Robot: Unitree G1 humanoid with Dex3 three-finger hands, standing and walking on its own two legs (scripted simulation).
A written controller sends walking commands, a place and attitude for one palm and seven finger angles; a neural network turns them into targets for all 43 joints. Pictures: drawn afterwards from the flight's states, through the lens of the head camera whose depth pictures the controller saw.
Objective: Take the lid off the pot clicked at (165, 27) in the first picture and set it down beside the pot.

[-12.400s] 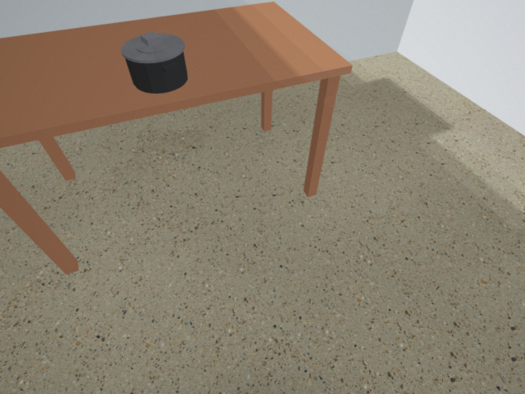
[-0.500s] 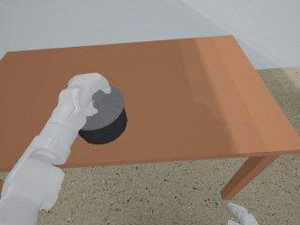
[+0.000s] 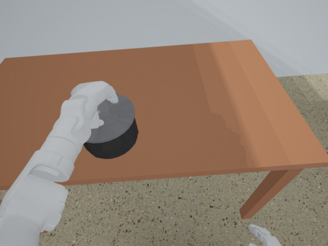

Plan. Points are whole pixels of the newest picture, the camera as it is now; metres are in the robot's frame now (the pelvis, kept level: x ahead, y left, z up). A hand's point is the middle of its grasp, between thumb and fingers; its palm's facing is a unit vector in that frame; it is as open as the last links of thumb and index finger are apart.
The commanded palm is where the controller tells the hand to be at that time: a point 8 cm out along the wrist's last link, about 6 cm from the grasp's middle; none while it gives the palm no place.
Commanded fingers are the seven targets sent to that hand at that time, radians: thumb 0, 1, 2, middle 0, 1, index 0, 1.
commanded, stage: close the fingers and squeeze the knob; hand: left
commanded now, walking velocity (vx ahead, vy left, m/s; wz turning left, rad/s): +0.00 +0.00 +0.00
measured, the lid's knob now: (100, 109) +0.46 +0.18 +0.07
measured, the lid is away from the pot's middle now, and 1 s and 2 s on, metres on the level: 0.00 0.01 0.01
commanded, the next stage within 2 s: lift the lid straight up in 1.42 s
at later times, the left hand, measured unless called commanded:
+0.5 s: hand (98, 112) +0.43 +0.18 +0.09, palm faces -0.32 -0.07 -0.95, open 9.0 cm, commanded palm +0.42 +0.18 +0.15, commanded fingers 0.00 0.11 1.03 -0.63 -0.90 -0.63 -0.90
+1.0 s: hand (99, 113) +0.43 +0.17 +0.09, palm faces -0.33 -0.06 -0.94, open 7.1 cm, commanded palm +0.42 +0.18 +0.15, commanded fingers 0.00 0.36 1.00 -0.66 -0.94 -0.80 -1.01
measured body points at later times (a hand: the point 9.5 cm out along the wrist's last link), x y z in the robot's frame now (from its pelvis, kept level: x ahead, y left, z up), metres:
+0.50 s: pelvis +0.00 +0.00 +0.00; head +0.03 -0.02 +0.45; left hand +0.45 +0.18 +0.15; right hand +0.13 -0.25 -0.13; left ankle +0.03 +0.12 -0.74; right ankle -0.04 -0.13 -0.74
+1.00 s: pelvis +0.00 +0.00 +0.00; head +0.03 -0.03 +0.45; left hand +0.44 +0.17 +0.15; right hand +0.14 -0.25 -0.13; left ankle +0.03 +0.12 -0.74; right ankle -0.04 -0.13 -0.74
